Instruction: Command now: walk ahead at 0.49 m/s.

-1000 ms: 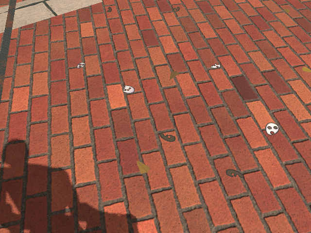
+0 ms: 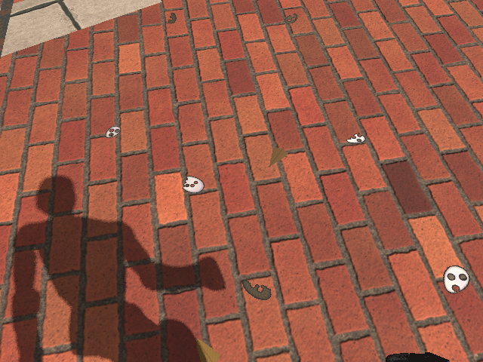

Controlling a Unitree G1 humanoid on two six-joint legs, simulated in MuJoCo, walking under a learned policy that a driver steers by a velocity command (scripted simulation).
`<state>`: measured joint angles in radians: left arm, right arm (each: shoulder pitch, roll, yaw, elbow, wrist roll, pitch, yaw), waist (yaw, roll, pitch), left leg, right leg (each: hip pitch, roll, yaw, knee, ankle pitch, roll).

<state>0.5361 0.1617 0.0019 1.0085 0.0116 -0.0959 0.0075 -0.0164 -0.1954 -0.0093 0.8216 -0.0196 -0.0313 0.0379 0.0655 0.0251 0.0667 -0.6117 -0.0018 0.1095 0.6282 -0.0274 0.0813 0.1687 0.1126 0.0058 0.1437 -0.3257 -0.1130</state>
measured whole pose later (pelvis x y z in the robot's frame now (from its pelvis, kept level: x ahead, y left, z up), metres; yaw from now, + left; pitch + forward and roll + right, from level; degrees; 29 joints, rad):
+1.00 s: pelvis +0.54 -0.04 +0.01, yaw +9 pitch -1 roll -1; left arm 0.42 0.18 0.03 1.04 0.01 -0.11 0.02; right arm 0.14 -0.21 -0.05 0.92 -0.02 -0.02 0.04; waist 0.02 0.03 0.06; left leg -0.66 0.08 0.03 0.84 -0.01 0.07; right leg 0.01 0.05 -0.23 0.25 -0.25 -0.07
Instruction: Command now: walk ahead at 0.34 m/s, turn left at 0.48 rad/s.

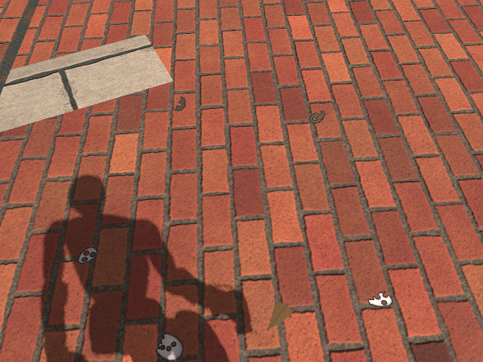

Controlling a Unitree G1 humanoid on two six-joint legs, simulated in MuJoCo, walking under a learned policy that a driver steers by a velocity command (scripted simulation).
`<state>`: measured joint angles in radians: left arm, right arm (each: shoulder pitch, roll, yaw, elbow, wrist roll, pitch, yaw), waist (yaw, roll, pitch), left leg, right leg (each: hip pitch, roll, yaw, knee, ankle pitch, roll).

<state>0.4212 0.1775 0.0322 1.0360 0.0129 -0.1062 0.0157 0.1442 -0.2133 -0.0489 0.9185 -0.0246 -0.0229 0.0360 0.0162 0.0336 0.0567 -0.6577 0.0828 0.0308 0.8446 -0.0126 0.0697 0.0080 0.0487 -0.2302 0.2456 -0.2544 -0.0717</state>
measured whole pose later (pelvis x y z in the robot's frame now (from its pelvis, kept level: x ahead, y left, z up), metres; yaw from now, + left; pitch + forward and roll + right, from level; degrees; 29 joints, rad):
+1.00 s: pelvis +0.27 +0.02 +0.00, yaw +34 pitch +2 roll +0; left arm 0.38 0.25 0.05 0.83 0.02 -0.08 0.01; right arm 0.20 -0.30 -0.09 0.76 -0.04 0.00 0.07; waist 0.03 0.06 -0.02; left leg -0.69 -0.01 -0.08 1.06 -0.17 0.02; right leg -0.04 0.01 -0.08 0.25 -0.25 -0.02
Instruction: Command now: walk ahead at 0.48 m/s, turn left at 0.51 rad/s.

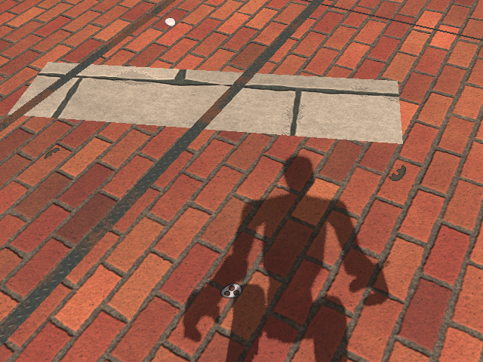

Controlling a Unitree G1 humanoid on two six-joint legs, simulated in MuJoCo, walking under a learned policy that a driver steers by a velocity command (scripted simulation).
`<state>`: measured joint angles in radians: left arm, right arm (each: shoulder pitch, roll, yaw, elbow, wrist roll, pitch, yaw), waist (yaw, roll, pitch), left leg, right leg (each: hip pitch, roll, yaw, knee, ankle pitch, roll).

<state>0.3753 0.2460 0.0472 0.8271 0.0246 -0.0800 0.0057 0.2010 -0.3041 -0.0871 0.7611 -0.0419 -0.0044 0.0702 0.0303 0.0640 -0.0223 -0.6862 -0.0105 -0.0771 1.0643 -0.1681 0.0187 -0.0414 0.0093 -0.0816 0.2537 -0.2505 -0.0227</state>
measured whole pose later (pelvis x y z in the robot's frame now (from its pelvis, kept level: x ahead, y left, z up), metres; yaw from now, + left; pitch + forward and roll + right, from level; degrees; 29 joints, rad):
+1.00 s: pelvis +0.54 +0.04 +0.00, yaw -3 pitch +0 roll +0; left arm 0.36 0.25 0.06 0.92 0.00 -0.05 -0.02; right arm 0.16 -0.25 -0.02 0.83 -0.05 -0.05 0.01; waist 0.02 0.03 0.05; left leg -0.57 0.09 -0.04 1.00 -0.24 -0.01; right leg -0.17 0.13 0.02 0.34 -0.16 -0.12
